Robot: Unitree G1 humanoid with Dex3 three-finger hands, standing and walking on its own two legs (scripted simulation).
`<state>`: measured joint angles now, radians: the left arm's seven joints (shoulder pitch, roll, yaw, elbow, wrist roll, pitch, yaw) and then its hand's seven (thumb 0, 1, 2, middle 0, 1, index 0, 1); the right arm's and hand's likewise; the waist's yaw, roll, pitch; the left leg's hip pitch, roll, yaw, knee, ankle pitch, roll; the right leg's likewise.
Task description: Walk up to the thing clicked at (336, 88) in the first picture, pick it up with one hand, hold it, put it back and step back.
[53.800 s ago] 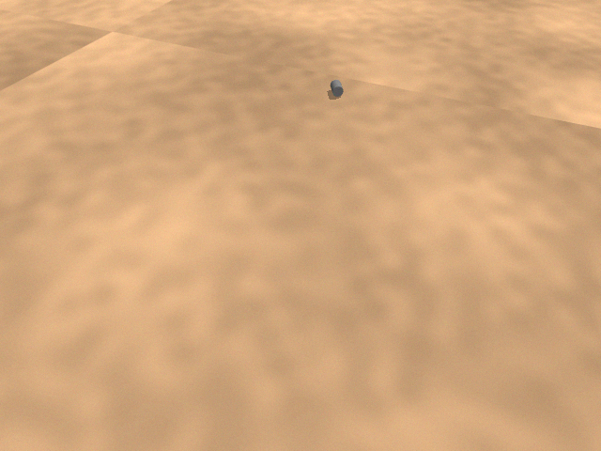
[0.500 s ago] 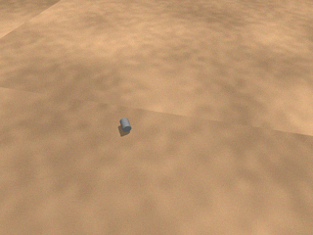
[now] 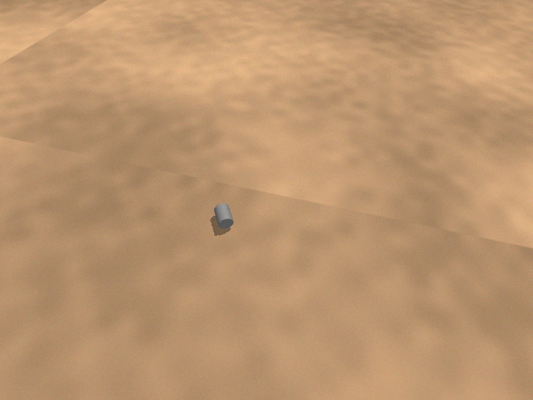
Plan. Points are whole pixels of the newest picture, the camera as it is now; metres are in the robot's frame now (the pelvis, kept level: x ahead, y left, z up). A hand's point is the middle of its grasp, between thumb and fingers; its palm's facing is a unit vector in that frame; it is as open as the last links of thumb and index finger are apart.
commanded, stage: step back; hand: left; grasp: from above
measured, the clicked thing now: (223, 216) +1.01 +0.21 -0.74
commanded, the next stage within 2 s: stand in 0.06 s
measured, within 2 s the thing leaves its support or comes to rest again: neither
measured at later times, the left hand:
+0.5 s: hand out of the picture +0.07 +0.25 -0.15, palm faces -0.02 -0.94 -0.33, open 7.3 cm
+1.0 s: hand out of the picture +0.06 +0.24 -0.15, palm faces -0.04 -0.94 -0.34, open 7.3 cm
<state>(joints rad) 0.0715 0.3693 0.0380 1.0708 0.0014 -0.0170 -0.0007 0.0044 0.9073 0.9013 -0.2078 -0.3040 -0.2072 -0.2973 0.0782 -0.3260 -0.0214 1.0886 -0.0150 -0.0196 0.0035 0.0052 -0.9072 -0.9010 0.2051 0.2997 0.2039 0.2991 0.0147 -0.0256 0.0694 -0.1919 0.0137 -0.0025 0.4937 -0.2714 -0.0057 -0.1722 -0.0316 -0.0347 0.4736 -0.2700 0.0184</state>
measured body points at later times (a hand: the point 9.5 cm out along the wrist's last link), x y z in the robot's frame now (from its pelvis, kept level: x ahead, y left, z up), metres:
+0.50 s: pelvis -0.01 +0.00 +0.01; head +0.00 +0.00 +0.46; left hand +0.07 +0.30 -0.12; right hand +0.08 -0.30 -0.12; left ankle +0.00 +0.12 -0.74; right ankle -0.01 -0.13 -0.74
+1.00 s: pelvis -0.02 -0.01 +0.01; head -0.01 -0.01 +0.46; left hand +0.06 +0.29 -0.12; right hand +0.04 -0.31 -0.13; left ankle +0.00 +0.12 -0.74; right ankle -0.01 -0.13 -0.74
